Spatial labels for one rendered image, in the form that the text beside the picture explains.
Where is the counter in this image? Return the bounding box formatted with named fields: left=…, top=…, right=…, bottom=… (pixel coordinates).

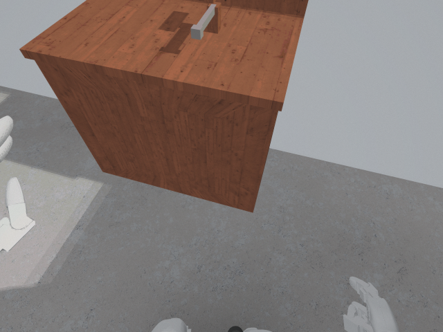
left=20, top=0, right=309, bottom=213

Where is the tap lever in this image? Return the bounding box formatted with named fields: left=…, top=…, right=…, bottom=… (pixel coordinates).
left=190, top=4, right=216, bottom=40

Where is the left robot hand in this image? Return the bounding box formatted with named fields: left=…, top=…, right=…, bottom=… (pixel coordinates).
left=0, top=116, right=35, bottom=252

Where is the right robot hand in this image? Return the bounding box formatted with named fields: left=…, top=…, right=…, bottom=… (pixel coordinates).
left=343, top=277, right=399, bottom=332

